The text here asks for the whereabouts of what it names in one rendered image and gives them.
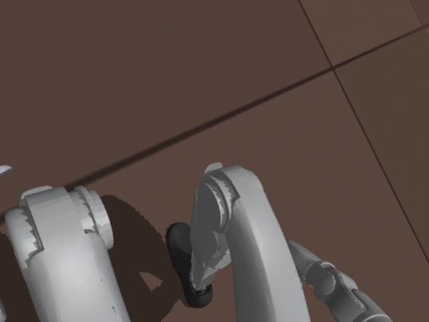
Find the left robot hand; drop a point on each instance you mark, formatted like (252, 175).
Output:
(5, 169)

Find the right robot foot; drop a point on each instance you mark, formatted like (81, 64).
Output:
(180, 251)

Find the right robot arm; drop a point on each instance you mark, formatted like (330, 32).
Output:
(340, 294)

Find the right robot hand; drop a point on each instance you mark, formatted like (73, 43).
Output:
(303, 259)

